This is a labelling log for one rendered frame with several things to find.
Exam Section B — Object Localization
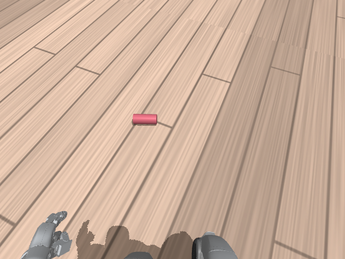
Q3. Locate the left robot hand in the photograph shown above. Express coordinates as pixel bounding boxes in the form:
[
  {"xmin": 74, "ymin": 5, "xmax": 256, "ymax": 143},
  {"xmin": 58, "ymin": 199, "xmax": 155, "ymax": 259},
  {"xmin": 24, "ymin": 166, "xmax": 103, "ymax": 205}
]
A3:
[{"xmin": 29, "ymin": 211, "xmax": 72, "ymax": 259}]

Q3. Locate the left robot arm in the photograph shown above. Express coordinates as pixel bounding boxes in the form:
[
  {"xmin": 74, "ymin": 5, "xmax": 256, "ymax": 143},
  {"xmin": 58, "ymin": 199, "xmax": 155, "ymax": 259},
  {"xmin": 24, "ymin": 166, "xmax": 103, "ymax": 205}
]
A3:
[{"xmin": 20, "ymin": 246, "xmax": 51, "ymax": 259}]

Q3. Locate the can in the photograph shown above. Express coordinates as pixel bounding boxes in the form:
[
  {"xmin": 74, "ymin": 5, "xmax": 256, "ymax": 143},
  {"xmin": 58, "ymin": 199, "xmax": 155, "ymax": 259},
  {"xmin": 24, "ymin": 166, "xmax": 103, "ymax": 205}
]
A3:
[{"xmin": 133, "ymin": 114, "xmax": 157, "ymax": 124}]

